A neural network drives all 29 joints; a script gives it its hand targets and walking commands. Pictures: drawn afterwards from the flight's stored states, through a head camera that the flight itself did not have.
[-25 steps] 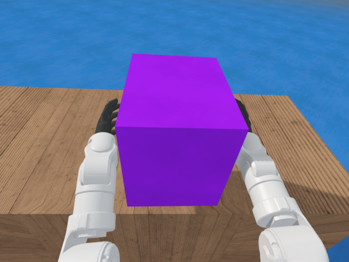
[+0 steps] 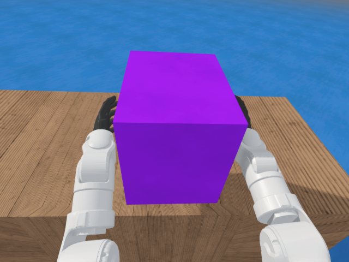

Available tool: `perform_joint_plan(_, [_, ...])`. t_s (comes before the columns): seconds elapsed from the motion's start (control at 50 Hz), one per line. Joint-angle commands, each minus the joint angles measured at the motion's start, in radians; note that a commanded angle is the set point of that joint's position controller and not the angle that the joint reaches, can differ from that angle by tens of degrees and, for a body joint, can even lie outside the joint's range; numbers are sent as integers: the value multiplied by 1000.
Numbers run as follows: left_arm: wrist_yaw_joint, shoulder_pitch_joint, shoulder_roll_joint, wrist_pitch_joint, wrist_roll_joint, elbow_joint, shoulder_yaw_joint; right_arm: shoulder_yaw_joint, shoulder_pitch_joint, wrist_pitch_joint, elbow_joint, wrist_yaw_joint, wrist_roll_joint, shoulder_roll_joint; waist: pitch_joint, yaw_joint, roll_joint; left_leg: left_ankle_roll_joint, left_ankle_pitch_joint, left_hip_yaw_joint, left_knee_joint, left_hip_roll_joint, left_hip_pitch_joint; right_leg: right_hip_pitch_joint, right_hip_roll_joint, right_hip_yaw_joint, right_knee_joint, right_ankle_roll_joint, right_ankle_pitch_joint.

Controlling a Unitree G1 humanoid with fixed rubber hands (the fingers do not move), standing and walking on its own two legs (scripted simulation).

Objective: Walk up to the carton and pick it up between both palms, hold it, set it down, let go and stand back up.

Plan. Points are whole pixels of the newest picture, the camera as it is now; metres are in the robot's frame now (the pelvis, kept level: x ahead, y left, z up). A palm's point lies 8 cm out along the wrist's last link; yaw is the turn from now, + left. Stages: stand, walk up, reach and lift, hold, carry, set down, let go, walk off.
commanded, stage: hold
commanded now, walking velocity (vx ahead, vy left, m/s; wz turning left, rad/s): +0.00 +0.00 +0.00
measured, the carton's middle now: (173, 125) +0.41 +0.00 +0.14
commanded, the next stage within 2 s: none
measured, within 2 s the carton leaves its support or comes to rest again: neither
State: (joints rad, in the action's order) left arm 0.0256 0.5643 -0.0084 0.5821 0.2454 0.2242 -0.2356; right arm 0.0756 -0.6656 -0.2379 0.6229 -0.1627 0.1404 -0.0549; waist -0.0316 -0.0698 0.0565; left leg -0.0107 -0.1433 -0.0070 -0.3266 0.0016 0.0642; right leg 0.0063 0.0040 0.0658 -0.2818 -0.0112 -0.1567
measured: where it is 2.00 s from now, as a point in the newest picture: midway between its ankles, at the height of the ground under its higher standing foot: outside the picture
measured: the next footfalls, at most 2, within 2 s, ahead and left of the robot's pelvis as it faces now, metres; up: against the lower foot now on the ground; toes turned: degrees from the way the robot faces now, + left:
none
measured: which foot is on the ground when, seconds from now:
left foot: down 0.00-1.00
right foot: down 0.00-1.00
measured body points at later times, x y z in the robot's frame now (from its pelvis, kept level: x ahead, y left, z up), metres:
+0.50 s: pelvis -0.01 +0.00 +0.00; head -0.05 +0.03 +0.45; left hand +0.37 +0.16 +0.18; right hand +0.37 -0.15 +0.18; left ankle +0.03 +0.11 -0.75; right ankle +0.01 -0.11 -0.75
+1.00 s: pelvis +0.00 +0.00 +0.00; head -0.04 +0.03 +0.45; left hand +0.36 +0.16 +0.18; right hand +0.37 -0.15 +0.18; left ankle +0.03 +0.11 -0.75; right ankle +0.01 -0.11 -0.75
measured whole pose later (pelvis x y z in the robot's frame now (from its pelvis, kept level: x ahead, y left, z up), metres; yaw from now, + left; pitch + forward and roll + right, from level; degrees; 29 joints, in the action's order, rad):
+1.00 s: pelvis +0.00 +0.00 +0.00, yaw +1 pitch -8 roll -1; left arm -0.01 0.52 -0.01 0.69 0.27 0.07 -0.24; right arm 0.04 -0.64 -0.31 0.51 -0.18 0.18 -0.05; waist -0.04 -0.07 0.06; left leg -0.01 -0.14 0.01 -0.33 0.00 0.04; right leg -0.03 0.01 0.07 -0.28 -0.01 -0.16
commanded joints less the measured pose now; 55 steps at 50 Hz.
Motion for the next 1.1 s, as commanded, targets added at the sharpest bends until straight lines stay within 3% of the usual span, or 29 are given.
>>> perform_joint_plan(0.0, [-140,663,-584,-48,-136,-228,488,-442,-734,64,-392,90,102,601,511,7,-73,34,322,14,-27,-38,-203,-76,48,-1,6,59,294])
perform_joint_plan(0.08, [-151,611,-560,-5,-134,-299,492,-491,-686,21,-450,59,146,593,472,7,-63,33,352,9,-30,-48,-191,-100,46,-10,11,65,302])
perform_joint_plan(0.16, [-175,635,-534,39,-107,-277,462,-419,-670,-17,-400,68,115,569,342,-12,-64,23,172,-7,35,-35,-133,-43,35,-4,45,52,106])
perform_joint_plan(0.22, [-178,677,-552,47,-117,-269,483,-376,-701,-19,-398,85,89,579,331,-26,-89,25,96,-7,55,-25,-111,-15,31,3,51,39,36])
perform_joint_plan(0.3, [-168,705,-569,37,-133,-256,494,-364,-734,-12,-396,97,78,586,387,-29,-98,26,108,-1,42,-23,-143,-3,34,10,43,38,52])
perform_joint_plan(0.54, [-171,672,-547,33,-110,-229,438,-395,-755,10,-386,97,90,584,437,8,-66,9,183,-7,21,-31,-160,-53,39,7,33,48,121])
perform_joint_plan(0.86, [-180,650,-546,33,-123,-292,482,-422,-695,-9,-437,77,109,583,411,-19,-80,30,222,-2,12,-38,-165,-66,39,6,27,54,186])
perform_joint_plan(1.08, [-176,640,-546,38,-125,-301,484,-427,-695,-12,-449,81,110,572,414,-10,-80,30,218,0,14,-32,-172,-51,43,9,31,47,157])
